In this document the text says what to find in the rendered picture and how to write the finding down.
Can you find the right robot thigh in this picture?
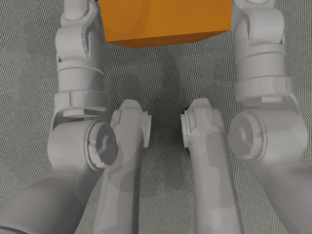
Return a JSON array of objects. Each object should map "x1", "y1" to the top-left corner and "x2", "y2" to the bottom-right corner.
[{"x1": 180, "y1": 105, "x2": 245, "y2": 234}]

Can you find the left robot thigh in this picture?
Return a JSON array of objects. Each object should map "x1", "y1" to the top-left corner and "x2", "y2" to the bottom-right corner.
[{"x1": 91, "y1": 106, "x2": 151, "y2": 234}]

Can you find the right robot upper arm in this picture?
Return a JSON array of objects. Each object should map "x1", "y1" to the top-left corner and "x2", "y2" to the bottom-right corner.
[{"x1": 227, "y1": 108, "x2": 312, "y2": 234}]

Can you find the robot thigh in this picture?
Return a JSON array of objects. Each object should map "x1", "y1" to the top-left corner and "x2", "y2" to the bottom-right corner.
[
  {"x1": 180, "y1": 105, "x2": 245, "y2": 234},
  {"x1": 91, "y1": 106, "x2": 151, "y2": 234}
]

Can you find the left robot forearm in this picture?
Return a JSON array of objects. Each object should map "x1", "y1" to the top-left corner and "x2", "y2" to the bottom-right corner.
[{"x1": 47, "y1": 0, "x2": 108, "y2": 153}]

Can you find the carton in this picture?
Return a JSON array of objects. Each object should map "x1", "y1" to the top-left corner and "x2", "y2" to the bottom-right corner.
[{"x1": 99, "y1": 0, "x2": 232, "y2": 49}]

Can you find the right robot forearm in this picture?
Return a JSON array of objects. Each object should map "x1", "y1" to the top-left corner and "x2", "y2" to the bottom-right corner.
[{"x1": 231, "y1": 0, "x2": 308, "y2": 139}]

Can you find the left robot upper arm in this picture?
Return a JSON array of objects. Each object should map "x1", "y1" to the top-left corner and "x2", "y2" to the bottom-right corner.
[{"x1": 0, "y1": 119, "x2": 119, "y2": 234}]

